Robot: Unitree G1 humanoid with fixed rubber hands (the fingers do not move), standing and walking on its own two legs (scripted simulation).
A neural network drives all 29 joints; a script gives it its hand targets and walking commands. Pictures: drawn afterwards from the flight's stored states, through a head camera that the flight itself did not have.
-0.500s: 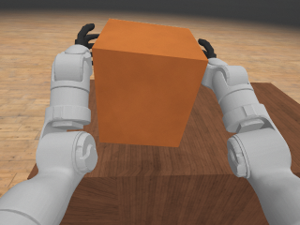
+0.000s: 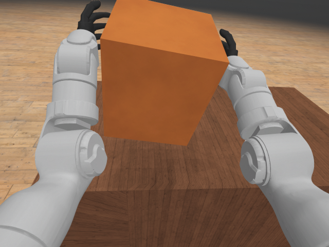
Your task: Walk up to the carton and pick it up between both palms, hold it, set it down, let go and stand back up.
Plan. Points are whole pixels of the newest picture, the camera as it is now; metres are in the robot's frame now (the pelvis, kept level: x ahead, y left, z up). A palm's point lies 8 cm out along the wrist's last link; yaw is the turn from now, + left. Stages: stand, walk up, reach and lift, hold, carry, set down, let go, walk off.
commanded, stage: set down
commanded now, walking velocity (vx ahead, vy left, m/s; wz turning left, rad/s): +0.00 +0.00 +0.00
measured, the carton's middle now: (156, 76) +0.40 +0.01 +0.28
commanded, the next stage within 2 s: none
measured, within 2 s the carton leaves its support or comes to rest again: neither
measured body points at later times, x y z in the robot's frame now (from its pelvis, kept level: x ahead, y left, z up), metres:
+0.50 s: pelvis +0.00 -0.01 +0.00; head -0.06 +0.01 +0.44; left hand +0.41 +0.12 +0.30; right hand +0.40 -0.17 +0.24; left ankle +0.02 +0.11 -0.75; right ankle -0.01 -0.10 -0.75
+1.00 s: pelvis +0.00 -0.01 +0.00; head -0.04 +0.02 +0.45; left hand +0.43 +0.12 +0.25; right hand +0.41 -0.18 +0.20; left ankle +0.02 +0.11 -0.75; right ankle -0.01 -0.10 -0.75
